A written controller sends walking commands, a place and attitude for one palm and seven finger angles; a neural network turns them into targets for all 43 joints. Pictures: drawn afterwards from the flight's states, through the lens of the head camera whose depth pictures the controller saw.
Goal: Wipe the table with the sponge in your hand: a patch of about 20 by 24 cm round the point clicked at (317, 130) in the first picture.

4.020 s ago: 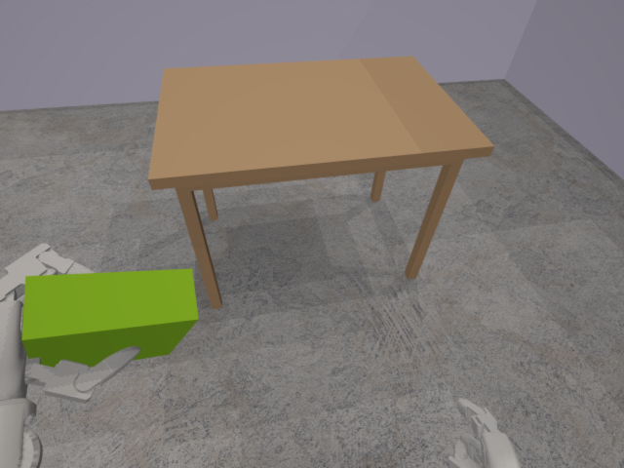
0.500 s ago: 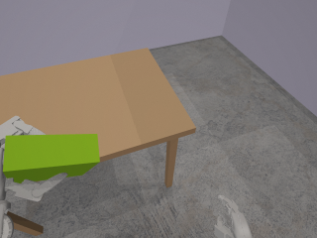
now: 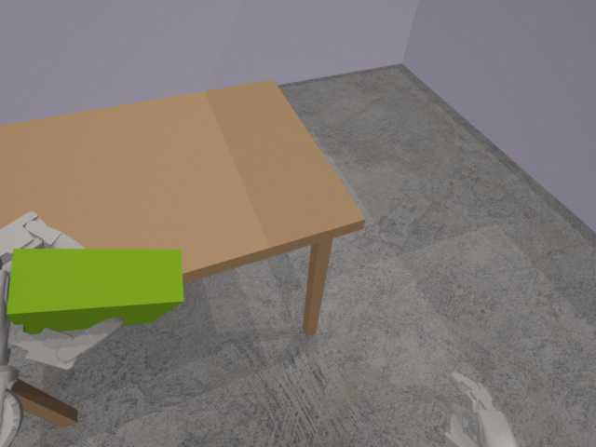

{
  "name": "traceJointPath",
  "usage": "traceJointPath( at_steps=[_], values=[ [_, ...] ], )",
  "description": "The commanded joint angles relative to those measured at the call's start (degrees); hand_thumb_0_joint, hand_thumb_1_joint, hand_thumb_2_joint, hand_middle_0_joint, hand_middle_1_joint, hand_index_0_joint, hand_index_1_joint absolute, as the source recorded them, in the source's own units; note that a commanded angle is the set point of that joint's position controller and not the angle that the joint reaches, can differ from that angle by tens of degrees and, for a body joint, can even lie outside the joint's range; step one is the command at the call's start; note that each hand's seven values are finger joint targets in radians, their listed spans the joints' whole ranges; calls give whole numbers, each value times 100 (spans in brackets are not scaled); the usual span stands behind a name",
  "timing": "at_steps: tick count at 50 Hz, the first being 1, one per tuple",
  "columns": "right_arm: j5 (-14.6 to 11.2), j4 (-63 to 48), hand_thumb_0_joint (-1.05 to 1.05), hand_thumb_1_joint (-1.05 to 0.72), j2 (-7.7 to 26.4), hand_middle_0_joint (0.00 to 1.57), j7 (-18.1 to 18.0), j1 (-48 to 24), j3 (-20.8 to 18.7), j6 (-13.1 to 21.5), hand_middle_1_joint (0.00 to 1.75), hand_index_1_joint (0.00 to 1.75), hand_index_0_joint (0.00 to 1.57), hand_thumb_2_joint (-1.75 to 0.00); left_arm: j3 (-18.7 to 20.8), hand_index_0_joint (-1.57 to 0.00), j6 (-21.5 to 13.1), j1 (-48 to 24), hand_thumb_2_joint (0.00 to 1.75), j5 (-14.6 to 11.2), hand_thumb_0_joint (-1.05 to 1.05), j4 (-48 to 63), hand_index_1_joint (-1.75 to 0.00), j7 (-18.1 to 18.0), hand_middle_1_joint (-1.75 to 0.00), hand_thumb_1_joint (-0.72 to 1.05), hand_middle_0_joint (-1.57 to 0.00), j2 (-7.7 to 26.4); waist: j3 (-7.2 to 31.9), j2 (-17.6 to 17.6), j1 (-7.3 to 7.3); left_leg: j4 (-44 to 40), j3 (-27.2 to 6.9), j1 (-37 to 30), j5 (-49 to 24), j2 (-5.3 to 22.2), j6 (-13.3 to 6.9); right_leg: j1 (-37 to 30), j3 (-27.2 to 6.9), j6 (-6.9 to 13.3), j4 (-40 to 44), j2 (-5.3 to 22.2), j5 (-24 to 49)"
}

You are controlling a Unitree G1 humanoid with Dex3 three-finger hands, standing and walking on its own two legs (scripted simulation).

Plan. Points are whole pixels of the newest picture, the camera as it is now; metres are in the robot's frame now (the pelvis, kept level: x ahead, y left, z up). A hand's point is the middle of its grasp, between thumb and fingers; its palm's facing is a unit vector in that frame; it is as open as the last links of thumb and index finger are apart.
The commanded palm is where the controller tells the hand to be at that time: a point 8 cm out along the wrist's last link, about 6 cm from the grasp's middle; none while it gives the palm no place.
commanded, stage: come to a stop and stand still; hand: left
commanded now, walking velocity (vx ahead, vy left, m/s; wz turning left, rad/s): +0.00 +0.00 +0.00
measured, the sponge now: (122, 292) +0.24 +0.21 +0.14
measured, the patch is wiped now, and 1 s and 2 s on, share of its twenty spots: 0.00 0.00 0.00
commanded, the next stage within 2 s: look again from close up in 0.92 s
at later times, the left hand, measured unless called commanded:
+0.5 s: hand (40, 291) +0.22 +0.27 +0.16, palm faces +0.43 -0.83 -0.35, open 9.5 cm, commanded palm +0.16 +0.30 +0.18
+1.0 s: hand (52, 276) +0.24 +0.27 +0.16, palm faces +0.43 -0.83 -0.36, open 9.5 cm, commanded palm +0.18 +0.30 +0.18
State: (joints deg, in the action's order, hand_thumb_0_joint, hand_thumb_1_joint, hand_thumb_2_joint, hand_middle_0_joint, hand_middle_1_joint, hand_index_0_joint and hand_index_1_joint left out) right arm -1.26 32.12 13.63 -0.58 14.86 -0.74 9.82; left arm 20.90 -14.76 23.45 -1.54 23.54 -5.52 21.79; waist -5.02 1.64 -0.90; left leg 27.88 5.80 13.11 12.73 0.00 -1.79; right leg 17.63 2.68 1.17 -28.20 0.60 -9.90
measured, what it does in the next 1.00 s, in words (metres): stands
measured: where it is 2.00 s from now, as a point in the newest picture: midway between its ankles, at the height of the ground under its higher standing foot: outside the picture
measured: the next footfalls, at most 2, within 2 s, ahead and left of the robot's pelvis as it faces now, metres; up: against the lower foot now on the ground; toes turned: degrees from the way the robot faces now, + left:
none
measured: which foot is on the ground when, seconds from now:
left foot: down 0.00-1.00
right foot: down 0.00-1.00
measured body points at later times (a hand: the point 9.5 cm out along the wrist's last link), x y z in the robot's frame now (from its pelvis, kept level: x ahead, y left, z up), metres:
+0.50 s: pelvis +0.01 +0.02 +0.01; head +0.02 +0.03 +0.46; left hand +0.19 +0.31 +0.18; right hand +0.21 -0.18 -0.06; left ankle +0.03 +0.10 -0.74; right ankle +0.08 -0.10 -0.74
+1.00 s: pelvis +0.04 +0.01 +0.01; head +0.05 +0.02 +0.46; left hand +0.21 +0.31 +0.18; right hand +0.23 -0.20 -0.06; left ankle +0.03 +0.10 -0.74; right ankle +0.08 -0.10 -0.74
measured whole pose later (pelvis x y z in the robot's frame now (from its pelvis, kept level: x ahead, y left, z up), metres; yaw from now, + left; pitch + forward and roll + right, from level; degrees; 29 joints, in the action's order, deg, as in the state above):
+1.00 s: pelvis +0.04 +0.01 +0.01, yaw +3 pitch -1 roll -1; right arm 0.6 32.8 11.3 -2.9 12.3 1.5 6.3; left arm 18.5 -10.9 24.0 -1.8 23.6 -5.7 19.8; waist -1.5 0.9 -2.0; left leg 23.9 2.6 9.7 13.4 -0.8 -2.0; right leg 11.8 -1.5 1.2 -21.4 -2.6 -8.6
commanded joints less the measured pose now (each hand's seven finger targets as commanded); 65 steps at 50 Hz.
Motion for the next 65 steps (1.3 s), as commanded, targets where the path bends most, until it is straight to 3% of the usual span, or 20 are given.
traceJointPath(
  at_steps=[1, 4, 5, 8, 13, 16, 18, 23, 24, 27, 29, 34, 47, 49, 52, 54, 58, 60, 62, 65],
  values=[
    [27, -950, 0, -90, 543, 20, -75, -589, -83, 374, 30, 30, 20, -90, 882, -120, -429, -906, 130, 48, 0, 1397, -160, -142, -160, 10, -120, 1255, 646, -422, -115, -1362, -936, 1102, 1799, 652, -170, -1048, -452, -32, 102, 104, -1093],
    [89, -945, 0, -90, 494, 20, -96, -631, -55, 461, 30, 30, 20, -90, 1059, -120, -490, -1569, 130, 114, 0, 1658, -160, -142, -160, 10, -120, 1512, 711, -1249, -132, -1657, -1047, 1338, 2231, 810, -238, -1387, -382, -44, -378, -34, -684],
    [94, -923, 0, -90, 449, 20, -87, -637, -44, 504, 30, 30, 20, -90, 919, -120, -509, -1617, 130, 119, 0, 1534, -160, -119, -160, 10, -120, 1307, 671, -1278, -131, -1677, -1077, 1455, 2345, 854, -259, -1491, -320, -43, -451, -34, -580],
    [99, -859, 0, -90, 428, 20, -16, -605, -41, 604, 30, 30, 20, -90, 699, -120, -529, -1483, 130, 142, 0, 1490, -160, -68, -160, 10, -120, 1023, 716, -993, -150, -1474, -999, 1339, 2276, 696, -208, -1573, -479, -15, -164, -46, -488],
    [122, -729, 0, -90, 407, 20, 8, -520, 3, 609, 30, 30, 20, -90, 230, -120, -427, -1236, 130, 171, 0, 986, -160, -12, -160, 10, -120, 550, 366, -471, -115, -1548, -992, 1199, 2357, 554, -67, -1108, -668, -49, 324, -165, -856],
    [158, -699, 0, -90, 407, 20, -26, -505, 10, 510, 30, 30, 20, -90, 217, -120, -344, -1232, 130, 163, 0, 712, -160, 6, -160, 10, -120, 543, 432, -146, -85, -1280, -840, 649, 1796, 359, 40, -677, -947, -29, 931, -111, -978],
    [178, -708, 0, -90, 421, 20, -55, -510, 4, 450, 30, 30, 20, -90, 228, -120, -334, -1313, 130, 162, 0, 755, -160, 10, -160, 10, -120, 601, 446, -199, -74, -1250, -794, 479, 1670, 278, 74, -516, -1076, -7, 1168, -89, -1191],
    [187, -825, 0, -90, 416, 20, -112, -618, 12, 328, 30, 30, 20, -90, 349, -120, -312, -1323, 130, 136, 0, 1233, -160, -23, -160, 10, -120, 725, 864, -699, -90, -1434, -878, 238, 981, 398, 99, -968, -763, -23, 737, -194, -183],
    [203, -848, 0, -90, 402, 20, -126, -689, 29, 314, 30, 30, 20, -90, 514, -120, -305, -1328, 130, 128, 0, 1384, -160, -39, -160, 10, -120, 906, 930, -796, -99, -1405, -857, 154, 645, 389, 126, -999, -704, -20, 635, -197, 72],
    [203, -892, 0, -90, 419, 20, -131, -652, -15, 269, 30, 30, 20, -90, 483, -120, -274, -979, 130, 48, 0, 1514, -160, -50, -160, 10, -120, 829, 1248, -592, -109, -971, -686, -114, -616, 276, 183, -1256, -661, 12, 563, -109, 974],
    [209, -884, 0, -90, 437, 20, -116, -680, -33, 248, 30, 30, 20, -90, 577, -120, -251, -759, 130, 15, 0, 1595, -160, -56, -160, 10, -120, 919, 1419, -668, -85, -756, -624, -331, -1314, 211, 283, -1274, -668, 49, 482, -70, 1480],
    [171, -876, 0, -90, 463, 20, -145, -701, -68, 115, 30, 30, 20, -90, 606, -120, -174, -300, 130, -72, 0, 1455, -160, -72, -160, 10, -120, 878, 1476, -521, -60, -584, -606, -459, -1740, 204, 348, -1237, -719, 61, 507, 10, 1933],
    [156, -864, 0, -90, 466, 20, -268, -766, -53, -59, 30, 30, 20, -90, 422, -120, -58, -593, 130, -91, 0, 1357, -160, -134, -160, 10, -120, 797, 1107, -382, -59, -892, -674, -133, -417, 195, 172, -1134, -870, 17, 941, 26, 825],
    [170, -842, 0, -90, 471, 20, -274, -798, -59, -66, 30, 30, 20, -90, 508, -120, -60, -662, 130, -77, 0, 1454, -160, -140, -160, 10, -120, 908, 1122, -532, -51, -910, -664, -187, -402, 162, 178, -1091, -896, 23, 995, 11, 770],
    [156, -844, 0, -90, 476, 20, -272, -743, -67, -80, 30, 30, 20, -90, 402, -120, -38, -611, 130, -76, 0, 1299, -160, -149, -160, 10, -120, 773, 1095, -364, -49, -979, -699, -128, -248, 174, 163, -1153, -890, 12, 1059, -3, 599],
    [158, -846, 0, -90, 468, 20, -271, -777, -58, -85, 30, 30, 20, -90, 449, -120, -33, -647, 130, -64, 0, 1319, -160, -145, -160, 10, -120, 836, 1062, -556, -49, -1033, -705, -124, -324, 178, 181, -1138, -832, 10, 1021, -23, 652],
    [132, -857, 0, -90, 477, 20, -268, -741, -71, -120, 30, 30, 20, -90, 368, -120, -7, -533, 130, -77, 0, 1242, -160, -149, -160, 10, -120, 737, 1084, -405, -54, -1061, -749, -34, -304, 195, 166, -1286, -788, -6, 1000, -26, 683],
    [135, -859, 0, -90, 461, 20, -268, -761, -63, -125, 30, 30, 20, -90, 363, -120, -12, -572, 130, -68, 0, 1337, -160, -135, -160, 10, -120, 744, 1101, -607, -47, -1104, -755, -61, -420, 227, 200, -1294, -706, -10, 887, -48, 747],
    [129, -872, 0, -90, 464, 20, -277, -752, -74, -134, 30, 30, 20, -90, 409, -120, 2, -493, 130, -71, 0, 1312, -160, -148, -160, 10, -120, 784, 1124, -426, -63, -1064, -755, -46, -487, 251, 171, -1374, -705, -19, 859, -44, 901],
    [133, -865, 0, -90, 464, 20, -277, -752, -71, -140, 30, 30, 20, -90, 385, -120, 14, -476, 130, -72, 0, 1314, -160, -148, -160, 10, -120, 739, 1069, -479, -59, -1077, -763, 17, -399, 237, 186, -1364, -727, -7, 868, -30, 823]
  ],
)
